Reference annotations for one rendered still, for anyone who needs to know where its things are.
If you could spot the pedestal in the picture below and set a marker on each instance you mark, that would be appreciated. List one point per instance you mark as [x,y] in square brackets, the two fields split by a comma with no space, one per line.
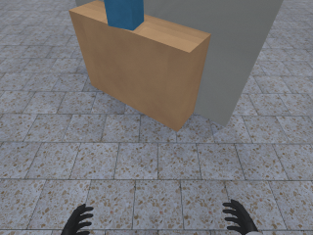
[156,68]

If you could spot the carton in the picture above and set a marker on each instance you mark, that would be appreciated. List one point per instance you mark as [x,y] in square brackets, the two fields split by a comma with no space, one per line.
[125,14]

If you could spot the robot left hand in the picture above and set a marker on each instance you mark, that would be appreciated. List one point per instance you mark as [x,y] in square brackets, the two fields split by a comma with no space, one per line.
[73,225]

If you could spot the robot right hand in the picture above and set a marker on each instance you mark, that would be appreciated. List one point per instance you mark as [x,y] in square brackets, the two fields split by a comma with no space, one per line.
[242,218]

